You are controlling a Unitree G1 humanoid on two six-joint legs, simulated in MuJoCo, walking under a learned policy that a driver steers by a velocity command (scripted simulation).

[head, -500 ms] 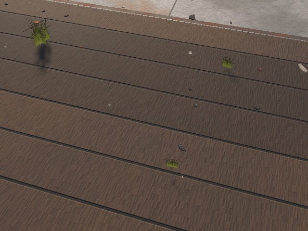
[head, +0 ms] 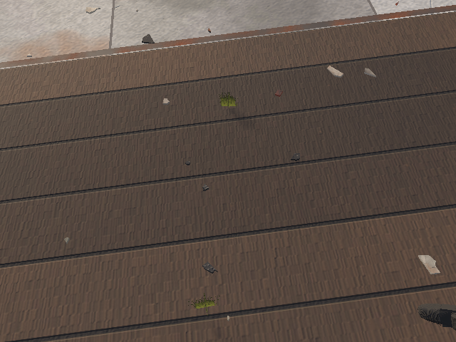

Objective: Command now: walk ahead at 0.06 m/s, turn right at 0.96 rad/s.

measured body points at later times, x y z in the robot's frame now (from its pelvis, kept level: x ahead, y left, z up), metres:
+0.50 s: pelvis +0.07 +0.07 +0.00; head +0.12 +0.07 +0.45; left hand +0.31 +0.28 -0.10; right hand +0.12 -0.22 -0.12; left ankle +0.15 +0.17 -0.74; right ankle +0.02 -0.06 -0.72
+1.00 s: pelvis +0.09 +0.10 -0.02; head +0.14 +0.13 +0.43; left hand +0.18 +0.42 -0.12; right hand +0.32 -0.15 -0.09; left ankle +0.09 +0.20 -0.74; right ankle +0.03 -0.05 -0.69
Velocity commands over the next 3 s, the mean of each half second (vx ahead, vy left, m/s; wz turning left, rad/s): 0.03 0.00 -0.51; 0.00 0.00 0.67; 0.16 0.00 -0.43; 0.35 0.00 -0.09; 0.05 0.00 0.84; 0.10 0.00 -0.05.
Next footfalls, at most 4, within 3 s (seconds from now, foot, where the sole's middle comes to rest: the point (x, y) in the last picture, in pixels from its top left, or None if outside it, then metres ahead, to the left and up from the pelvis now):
0.16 left None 0.19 0.16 -0.78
0.54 right None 0.07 -0.06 -0.78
0.94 left None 0.13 0.21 -0.78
1.54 right None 0.17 -0.06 -0.78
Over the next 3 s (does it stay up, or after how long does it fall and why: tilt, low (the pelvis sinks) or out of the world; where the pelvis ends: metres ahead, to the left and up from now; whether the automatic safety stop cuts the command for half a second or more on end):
stays up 0.55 -0.14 0.00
